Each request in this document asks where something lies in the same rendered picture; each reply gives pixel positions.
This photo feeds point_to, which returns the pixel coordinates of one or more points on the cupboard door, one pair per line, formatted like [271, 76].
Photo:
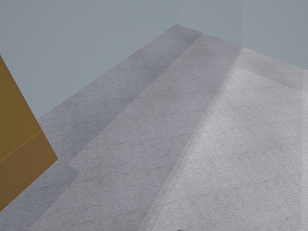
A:
[16, 124]

